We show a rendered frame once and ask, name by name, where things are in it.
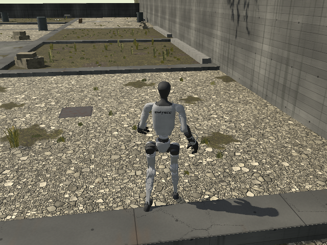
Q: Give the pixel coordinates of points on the robot left forearm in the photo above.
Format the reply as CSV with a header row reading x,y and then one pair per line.
x,y
139,129

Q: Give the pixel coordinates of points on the robot right hand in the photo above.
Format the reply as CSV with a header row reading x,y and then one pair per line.
x,y
195,147

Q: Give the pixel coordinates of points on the right robot upper arm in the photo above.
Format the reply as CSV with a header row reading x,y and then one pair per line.
x,y
182,117

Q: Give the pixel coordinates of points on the right robot thigh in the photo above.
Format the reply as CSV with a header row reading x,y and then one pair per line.
x,y
174,154

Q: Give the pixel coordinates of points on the robot thigh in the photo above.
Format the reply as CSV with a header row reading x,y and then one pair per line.
x,y
174,154
150,154

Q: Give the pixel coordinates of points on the left robot upper arm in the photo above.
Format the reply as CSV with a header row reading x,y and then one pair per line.
x,y
144,116

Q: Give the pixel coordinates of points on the robot left hand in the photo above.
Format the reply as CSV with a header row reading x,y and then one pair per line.
x,y
144,131

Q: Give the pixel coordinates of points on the left robot thigh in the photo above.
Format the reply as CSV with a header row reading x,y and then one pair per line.
x,y
150,154

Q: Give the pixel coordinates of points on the robot right forearm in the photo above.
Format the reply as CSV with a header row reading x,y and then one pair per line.
x,y
190,137

